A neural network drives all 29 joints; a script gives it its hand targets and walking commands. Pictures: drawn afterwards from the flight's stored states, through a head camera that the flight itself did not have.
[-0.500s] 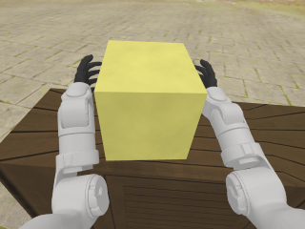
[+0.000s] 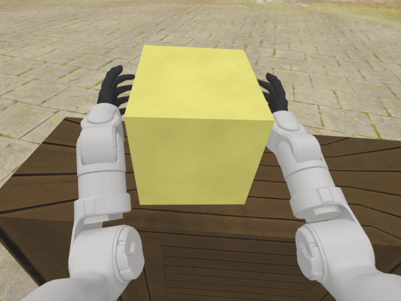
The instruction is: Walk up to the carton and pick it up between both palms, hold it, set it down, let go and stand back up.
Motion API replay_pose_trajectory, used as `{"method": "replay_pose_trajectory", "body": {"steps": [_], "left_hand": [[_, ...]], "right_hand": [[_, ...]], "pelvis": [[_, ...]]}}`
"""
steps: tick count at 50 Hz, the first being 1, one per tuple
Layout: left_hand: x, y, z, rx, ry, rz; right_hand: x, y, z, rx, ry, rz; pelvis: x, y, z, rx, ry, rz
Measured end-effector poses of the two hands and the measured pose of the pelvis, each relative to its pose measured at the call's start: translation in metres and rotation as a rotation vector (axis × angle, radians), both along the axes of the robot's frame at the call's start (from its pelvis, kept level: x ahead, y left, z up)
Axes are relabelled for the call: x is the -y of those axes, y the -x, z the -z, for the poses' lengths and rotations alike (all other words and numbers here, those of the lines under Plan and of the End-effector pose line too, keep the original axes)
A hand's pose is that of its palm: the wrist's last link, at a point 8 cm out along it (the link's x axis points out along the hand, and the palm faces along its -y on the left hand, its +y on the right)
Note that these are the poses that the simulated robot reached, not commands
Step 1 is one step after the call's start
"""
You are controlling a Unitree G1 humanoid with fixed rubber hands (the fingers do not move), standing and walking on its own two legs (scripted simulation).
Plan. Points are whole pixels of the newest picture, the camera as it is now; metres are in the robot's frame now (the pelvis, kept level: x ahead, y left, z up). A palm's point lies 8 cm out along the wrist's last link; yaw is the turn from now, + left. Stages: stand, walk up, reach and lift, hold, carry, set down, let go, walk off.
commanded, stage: set down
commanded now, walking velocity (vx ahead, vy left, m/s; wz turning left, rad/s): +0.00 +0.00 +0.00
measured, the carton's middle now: (194, 124) +0.40 -0.01 +0.19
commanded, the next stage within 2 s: none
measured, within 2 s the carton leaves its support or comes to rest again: neither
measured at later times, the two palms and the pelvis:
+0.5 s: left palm (123, 127) +0.39 +0.14 +0.19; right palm (270, 143) +0.37 -0.17 +0.16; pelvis +0.01 +0.00 +0.00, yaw +1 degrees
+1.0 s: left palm (127, 135) +0.40 +0.13 +0.17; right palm (268, 147) +0.37 -0.17 +0.15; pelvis +0.01 +0.00 +0.00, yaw +1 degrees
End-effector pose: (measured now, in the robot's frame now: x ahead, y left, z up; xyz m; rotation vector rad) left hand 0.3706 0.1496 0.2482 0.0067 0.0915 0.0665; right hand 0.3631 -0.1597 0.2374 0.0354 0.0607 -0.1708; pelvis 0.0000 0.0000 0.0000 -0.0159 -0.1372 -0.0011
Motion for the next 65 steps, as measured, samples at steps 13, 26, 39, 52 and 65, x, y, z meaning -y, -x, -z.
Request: {"method": "replay_pose_trajectory", "body": {"steps": [13,26,39,52,65], "left_hand": [[0.002,-0.013,0.011,0.060,-0.050,0.034],[0.014,-0.021,0.053,0.034,-0.053,0.053],[0.017,-0.030,0.055,0.003,-0.060,0.063],[0.018,-0.035,0.082,-0.035,-0.059,0.075],[0.039,-0.049,0.095,-0.091,-0.070,0.119]], "right_hand": [[0.000,-0.006,0.032,0.084,0.012,0.030],[0.011,-0.006,0.073,0.071,0.042,0.056],[0.015,-0.011,0.072,0.048,0.052,0.063],[0.015,-0.011,0.091,0.026,0.053,0.072],[0.034,-0.011,0.105,-0.021,0.042,0.118]], "pelvis": [[-0.002,-0.005,-0.001,0.048,-0.005,-0.009],[-0.001,-0.008,0.000,0.018,0.001,-0.020],[-0.002,-0.013,-0.001,0.017,-0.003,-0.010],[-0.004,-0.013,-0.001,-0.017,0.001,-0.020],[-0.003,-0.015,-0.002,-0.035,-0.004,0.001]]}}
